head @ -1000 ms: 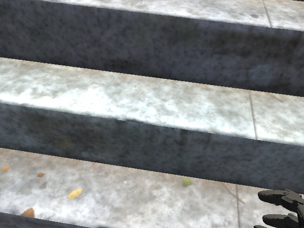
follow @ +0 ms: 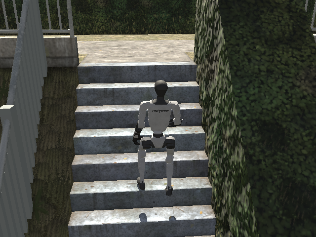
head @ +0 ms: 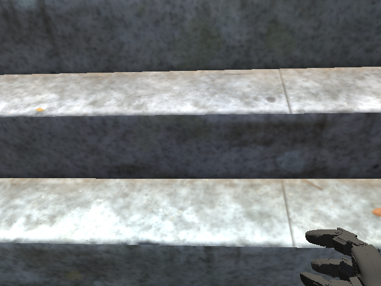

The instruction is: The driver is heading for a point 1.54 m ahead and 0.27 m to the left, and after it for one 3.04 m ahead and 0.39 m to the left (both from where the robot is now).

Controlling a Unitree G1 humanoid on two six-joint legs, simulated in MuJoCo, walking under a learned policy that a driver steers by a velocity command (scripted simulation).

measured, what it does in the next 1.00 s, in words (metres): goes down, turning left: left foot 0.22 m lower, then left foot 0.22 m lower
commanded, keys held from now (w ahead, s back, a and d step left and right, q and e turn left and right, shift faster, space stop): w+shift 0.08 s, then w+q+shift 0.46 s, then w+shift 0.30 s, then w+e+shift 0.16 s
